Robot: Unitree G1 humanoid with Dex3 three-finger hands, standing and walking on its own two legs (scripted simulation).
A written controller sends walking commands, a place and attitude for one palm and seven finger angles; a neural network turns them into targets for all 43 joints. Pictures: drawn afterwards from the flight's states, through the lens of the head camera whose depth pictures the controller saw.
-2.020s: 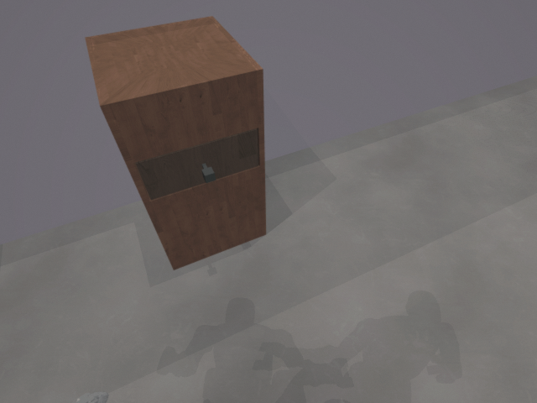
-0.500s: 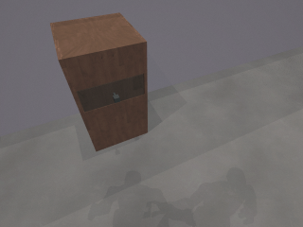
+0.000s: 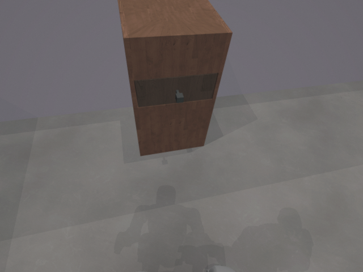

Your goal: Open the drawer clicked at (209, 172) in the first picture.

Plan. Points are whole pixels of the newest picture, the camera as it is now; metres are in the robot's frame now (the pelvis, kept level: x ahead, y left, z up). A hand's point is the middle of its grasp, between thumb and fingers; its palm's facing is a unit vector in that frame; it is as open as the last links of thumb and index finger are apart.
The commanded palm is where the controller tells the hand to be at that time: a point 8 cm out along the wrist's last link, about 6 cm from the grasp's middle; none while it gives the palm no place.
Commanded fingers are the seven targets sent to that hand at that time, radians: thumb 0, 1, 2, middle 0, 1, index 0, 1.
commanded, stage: turn to face it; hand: left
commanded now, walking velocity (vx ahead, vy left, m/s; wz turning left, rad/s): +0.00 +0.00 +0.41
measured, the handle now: (178, 95) +0.88 +0.03 -0.24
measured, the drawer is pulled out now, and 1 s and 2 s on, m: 0.00 0.00 0.00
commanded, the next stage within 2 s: take the last steps up to it in 0.36 s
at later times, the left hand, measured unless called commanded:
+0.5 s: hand out of the picture -0.01 +0.16 -0.15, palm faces +0.21 -0.94 -0.26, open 7.4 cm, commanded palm none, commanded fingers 0.00 0.90 0.90 -0.20 -0.30 -0.20 -0.30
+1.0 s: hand out of the picture +0.04 +0.16 -0.16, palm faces +0.15 -0.98 -0.16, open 7.4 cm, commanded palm none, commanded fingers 0.00 0.90 0.90 -0.20 -0.30 -0.20 -0.30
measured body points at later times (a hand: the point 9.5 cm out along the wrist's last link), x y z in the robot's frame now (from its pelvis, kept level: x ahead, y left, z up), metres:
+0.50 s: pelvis -0.02 -0.04 +0.01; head -0.01 -0.05 +0.46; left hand -0.02 +0.21 -0.13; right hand +0.09 -0.28 -0.14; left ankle -0.04 +0.09 -0.66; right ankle +0.00 -0.15 -0.73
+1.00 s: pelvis +0.06 -0.03 +0.01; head +0.08 -0.01 +0.46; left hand +0.04 +0.21 -0.15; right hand +0.01 -0.26 -0.13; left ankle -0.06 +0.10 -0.73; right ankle +0.16 -0.16 -0.69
